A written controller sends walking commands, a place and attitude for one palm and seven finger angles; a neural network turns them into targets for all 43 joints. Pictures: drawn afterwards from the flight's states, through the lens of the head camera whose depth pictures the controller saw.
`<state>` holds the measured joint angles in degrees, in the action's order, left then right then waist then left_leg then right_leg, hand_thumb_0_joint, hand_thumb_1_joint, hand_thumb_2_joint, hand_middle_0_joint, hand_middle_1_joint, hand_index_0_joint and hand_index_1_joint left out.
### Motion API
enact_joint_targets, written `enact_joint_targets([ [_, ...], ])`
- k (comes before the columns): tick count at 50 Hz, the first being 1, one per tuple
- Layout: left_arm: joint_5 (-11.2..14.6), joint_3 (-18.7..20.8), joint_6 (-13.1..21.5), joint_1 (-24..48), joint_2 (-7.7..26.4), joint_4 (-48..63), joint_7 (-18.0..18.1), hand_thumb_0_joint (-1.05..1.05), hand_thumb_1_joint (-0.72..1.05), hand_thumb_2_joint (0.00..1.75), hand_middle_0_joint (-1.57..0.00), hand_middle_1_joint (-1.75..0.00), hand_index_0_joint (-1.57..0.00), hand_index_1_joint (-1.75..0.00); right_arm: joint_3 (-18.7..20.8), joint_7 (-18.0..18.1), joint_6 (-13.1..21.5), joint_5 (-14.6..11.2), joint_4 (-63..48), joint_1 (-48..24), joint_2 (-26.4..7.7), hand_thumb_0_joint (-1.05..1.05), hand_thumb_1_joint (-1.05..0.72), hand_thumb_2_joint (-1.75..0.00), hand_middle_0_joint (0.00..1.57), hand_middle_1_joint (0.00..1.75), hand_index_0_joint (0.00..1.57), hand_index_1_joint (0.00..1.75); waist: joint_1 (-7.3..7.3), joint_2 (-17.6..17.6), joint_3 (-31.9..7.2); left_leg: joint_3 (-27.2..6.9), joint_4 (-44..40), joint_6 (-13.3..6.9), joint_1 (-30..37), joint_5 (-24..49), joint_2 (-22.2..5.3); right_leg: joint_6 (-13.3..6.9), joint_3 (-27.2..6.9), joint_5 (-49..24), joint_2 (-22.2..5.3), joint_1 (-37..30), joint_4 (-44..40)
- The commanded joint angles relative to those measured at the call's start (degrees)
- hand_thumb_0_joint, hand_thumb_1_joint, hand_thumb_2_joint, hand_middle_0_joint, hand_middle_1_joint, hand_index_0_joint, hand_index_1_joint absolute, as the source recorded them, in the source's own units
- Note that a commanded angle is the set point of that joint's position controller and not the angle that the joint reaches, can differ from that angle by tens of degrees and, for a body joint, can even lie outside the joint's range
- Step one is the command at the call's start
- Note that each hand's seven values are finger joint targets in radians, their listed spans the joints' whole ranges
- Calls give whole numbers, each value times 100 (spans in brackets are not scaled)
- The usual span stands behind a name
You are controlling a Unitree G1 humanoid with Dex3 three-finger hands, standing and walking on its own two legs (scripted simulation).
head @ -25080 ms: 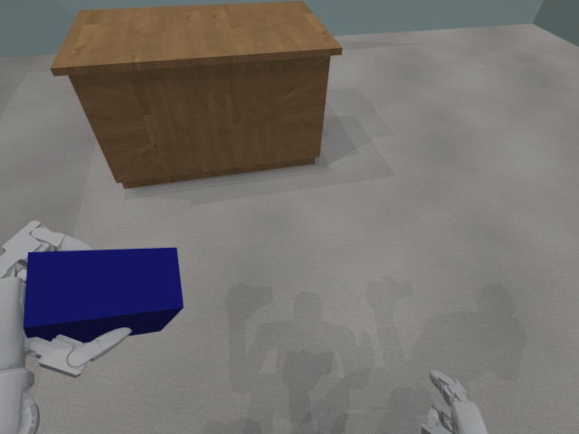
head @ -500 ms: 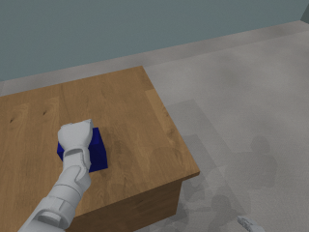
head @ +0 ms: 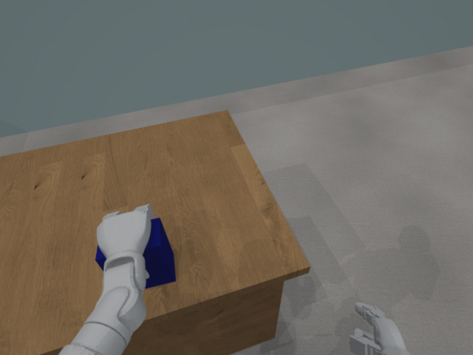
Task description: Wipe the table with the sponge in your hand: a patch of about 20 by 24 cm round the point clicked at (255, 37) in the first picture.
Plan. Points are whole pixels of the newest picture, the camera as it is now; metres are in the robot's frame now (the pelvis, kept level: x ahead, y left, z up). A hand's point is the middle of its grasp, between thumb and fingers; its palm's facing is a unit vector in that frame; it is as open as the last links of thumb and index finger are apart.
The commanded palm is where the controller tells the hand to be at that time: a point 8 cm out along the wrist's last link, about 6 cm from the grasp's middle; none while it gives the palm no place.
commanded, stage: wipe back along the middle lane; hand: left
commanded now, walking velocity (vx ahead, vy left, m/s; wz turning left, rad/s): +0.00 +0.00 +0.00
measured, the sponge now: (142, 263) +0.29 +0.23 -0.04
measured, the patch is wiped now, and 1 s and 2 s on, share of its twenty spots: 0.70 0.70 0.75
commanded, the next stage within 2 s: slide across to the third lane in 0.14 s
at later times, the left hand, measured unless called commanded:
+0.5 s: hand (148, 252) +0.29 +0.20 +0.01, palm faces -0.05 -0.05 -1.00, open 10.5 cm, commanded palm +0.26 +0.18 +0.06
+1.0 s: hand (180, 244) +0.31 +0.15 +0.01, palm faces -0.05 -0.06 -1.00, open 10.5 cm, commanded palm +0.28 +0.14 +0.06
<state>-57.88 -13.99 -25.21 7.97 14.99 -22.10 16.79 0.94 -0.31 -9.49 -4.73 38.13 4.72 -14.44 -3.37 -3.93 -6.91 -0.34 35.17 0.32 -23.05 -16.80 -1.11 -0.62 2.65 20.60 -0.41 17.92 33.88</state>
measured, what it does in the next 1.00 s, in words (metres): stands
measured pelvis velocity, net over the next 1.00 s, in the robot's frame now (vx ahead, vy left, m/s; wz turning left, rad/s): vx -0.01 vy -0.02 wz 0.00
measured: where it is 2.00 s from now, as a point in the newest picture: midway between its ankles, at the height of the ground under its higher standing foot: outside the picture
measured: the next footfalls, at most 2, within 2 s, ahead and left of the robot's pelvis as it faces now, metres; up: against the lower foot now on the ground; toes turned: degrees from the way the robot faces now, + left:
none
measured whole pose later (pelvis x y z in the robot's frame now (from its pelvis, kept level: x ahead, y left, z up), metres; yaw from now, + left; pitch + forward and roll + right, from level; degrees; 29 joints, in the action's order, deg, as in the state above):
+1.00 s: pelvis -0.01 -0.02 +0.00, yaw +0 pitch +3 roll +0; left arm -56.3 -22.9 -28.5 17.4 8.3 -31.0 16.8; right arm 1.8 -1.2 -9.6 -4.7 41.1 2.7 -14.0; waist -3.7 -4.6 -6.1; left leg -1.1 33.1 1.6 -21.6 -14.7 -1.8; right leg -2.2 3.2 20.0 0.4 17.5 34.3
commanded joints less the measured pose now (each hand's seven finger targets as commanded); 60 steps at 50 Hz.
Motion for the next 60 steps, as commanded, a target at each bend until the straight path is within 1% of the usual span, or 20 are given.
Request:
enact_joint_targets([
  [1,96,75,-31,257,370,230,-260,0,10,130,-120,-160,-120,-160,184,3,276,-8,-861,-935,-686,0,-90,-90,20,30,20,30,-39,731,-525,-9,-361,-238,631,1220,261,-311,-72,-1814,239,-2,-481],
  [5,115,-300,-34,283,44,356,-303,0,10,130,-120,-160,-120,-160,160,-5,284,-19,-908,-996,-626,0,-90,-90,20,30,20,30,23,783,-456,22,-336,-260,641,1101,265,-284,-57,-1682,220,77,-492],
  [6,114,-17,-36,265,302,357,-287,0,10,130,-120,-160,-120,-160,188,0,278,-10,-871,-986,-670,0,-90,-90,20,30,20,30,-28,783,-488,-4,-356,-252,637,1089,266,-309,-111,-1663,241,27,-513],
  [11,64,-20,-37,409,286,278,-289,0,10,130,-120,-160,-120,-160,181,40,293,2,-833,-1011,-672,0,-90,-90,20,30,20,30,-30,841,-472,10,-354,-251,594,946,275,-300,-127,-1491,243,106,-513],
  [14,105,-397,-16,713,-32,480,-317,0,10,130,-120,-160,-120,-160,176,40,309,-7,-876,-1040,-608,0,-90,-90,20,30,20,30,52,734,-522,30,-336,-283,684,931,274,-281,-76,-1462,213,123,-509],
  [16,100,-181,2,868,176,529,-304,0,10,130,-120,-160,-120,-160,199,47,312,11,-821,-1044,-653,0,-90,-90,20,30,20,30,28,754,-651,-16,-347,-281,740,986,256,-303,-120,-1500,236,80,-517],
  [18,158,-539,59,1028,-152,668,-339,0,10,130,-120,-160,-120,-160,188,37,341,-8,-863,-1057,-583,0,-90,-90,20,30,20,30,107,740,-646,1,-319,-305,803,1016,257,-275,-50,-1558,212,96,-496],
  [23,171,-661,174,1426,-258,748,-312,0,10,130,-120,-160,-120,-160,201,15,382,-10,-802,-1059,-561,0,-90,-90,20,30,20,30,140,790,-695,-42,-353,-316,921,1055,235,-284,-26,-1566,225,112,-506],
  [26,134,-382,162,1415,-14,679,-232,0,10,130,-120,-160,-120,-160,235,-2,378,2,-738,-1098,-585,0,-90,-90,20,30,20,30,40,723,-820,-56,-391,-286,979,1156,216,-313,-66,-1643,240,17,-512],
  [27,142,-670,148,1528,-308,678,-224,0,10,130,-120,-160,-120,-160,209,-12,376,-6,-759,-1097,-543,0,-90,-90,20,30,20,30,101,733,-786,-15,-375,-294,982,1173,231,-293,-10,-1694,222,28,-487],
  [31,126,-410,29,1420,-163,482,-88,0,10,130,-120,-160,-120,-160,234,-80,347,4,-712,-1193,-565,0,-90,-90,20,30,20,30,-38,827,-824,-6,-418,-253,923,1246,222,-316,-60,-1830,230,-79,-506],
  [32,155,-692,-4,1624,-408,495,-81,0,10,130,-120,-160,-120,-160,209,-79,342,-12,-740,-1202,-532,0,-90,-90,20,30,20,30,44,821,-786,45,-415,-268,940,1185,225,-288,-18,-1788,210,-61,-503],
  [36,125,-354,-162,1911,-96,183,2,0,10,130,-120,-160,-120,-160,213,-53,315,-3,-622,-1241,-574,0,-90,-90,20,30,20,30,-2,918,-809,54,-456,-243,887,1079,235,-291,-102,-1681,220,-87,-595],
  [39,111,-820,-204,2198,-535,53,-16,0,10,130,-120,-160,-120,-160,195,-71,306,-21,-632,-1222,-512,0,-90,-90,20,30,20,30,86,744,-809,100,-433,-263,953,1090,243,-289,-60,-1693,197,1,-575],
  [44,196,-901,-151,2149,-682,-146,-19,0,10,130,-120,-160,-120,-160,220,-114,281,-7,-614,-1197,-507,0,-90,-90,20,30,20,30,89,901,-931,134,-356,-274,915,1224,252,-274,-92,-2073,170,-124,-546],
  [46,208,-622,-163,2210,-432,-230,1,0,10,130,-120,-160,-120,-160,234,-105,246,-5,-572,-1216,-549,0,-90,-90,20,30,20,30,52,1004,-887,99,-394,-250,856,1186,245,-285,-146,-2034,187,-149,-595],
  [47,229,-928,-154,2338,-724,-165,1,0,10,130,-120,-160,-120,-160,219,-101,250,-15,-617,-1210,-508,0,-90,-90,20,30,20,30,127,964,-890,148,-383,-270,890,1152,248,-248,-103,-2003,163,-115,-581],
  [50,211,-772,-201,2348,-589,-454,49,0,10,130,-120,-160,-120,-160,213,-104,248,-13,-566,-1186,-517,0,-90,-90,20,30,20,30,85,995,-800,163,-401,-255,793,1064,255,-247,-118,-1910,162,-74,-614],
  [51,217,-364,-212,2426,-237,-527,87,0,10,130,-120,-160,-120,-160,226,-74,224,-2,-496,-1178,-563,0,-90,-90,20,30,20,30,37,970,-817,153,-432,-240,773,1053,248,-267,-185,-1928,182,-109,-662],
  [60,24,-278,-210,2885,-134,-1206,175,0,10,130,-120,-160,-120,-160,212,47,223,22,-400,-958,-574,0,-90,-90,20,30,20,30,173,1020,-750,213,-370,-238,520,841,258,-211,-201,-1738,138,101,-621],
])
